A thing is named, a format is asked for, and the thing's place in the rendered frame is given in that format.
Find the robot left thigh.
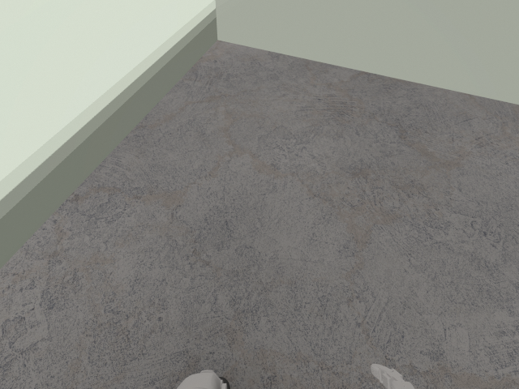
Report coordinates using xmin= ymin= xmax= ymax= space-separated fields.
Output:
xmin=177 ymin=373 xmax=227 ymax=389

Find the right robot hand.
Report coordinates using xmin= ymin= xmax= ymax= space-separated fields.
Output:
xmin=371 ymin=364 xmax=415 ymax=389

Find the robot left shin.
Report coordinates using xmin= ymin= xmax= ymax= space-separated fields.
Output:
xmin=200 ymin=370 xmax=219 ymax=378

